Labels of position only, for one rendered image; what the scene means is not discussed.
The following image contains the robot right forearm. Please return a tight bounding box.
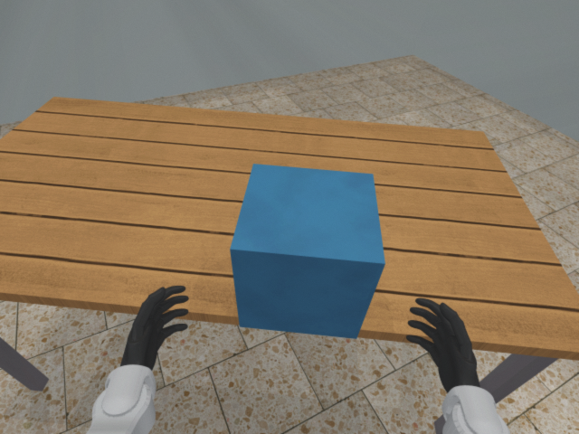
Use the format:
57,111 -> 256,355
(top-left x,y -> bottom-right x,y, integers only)
441,385 -> 510,434

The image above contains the carton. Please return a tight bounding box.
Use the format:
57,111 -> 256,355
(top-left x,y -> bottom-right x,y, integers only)
230,164 -> 385,339

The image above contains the robot right hand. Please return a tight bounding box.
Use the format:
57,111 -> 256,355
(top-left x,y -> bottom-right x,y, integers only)
406,298 -> 480,393

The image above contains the robot left forearm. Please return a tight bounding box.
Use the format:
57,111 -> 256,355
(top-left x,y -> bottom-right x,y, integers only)
86,364 -> 157,434

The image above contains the robot left hand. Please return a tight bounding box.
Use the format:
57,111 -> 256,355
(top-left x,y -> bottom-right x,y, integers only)
120,286 -> 189,371

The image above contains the table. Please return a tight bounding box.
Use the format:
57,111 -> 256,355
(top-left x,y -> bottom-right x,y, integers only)
0,97 -> 579,434

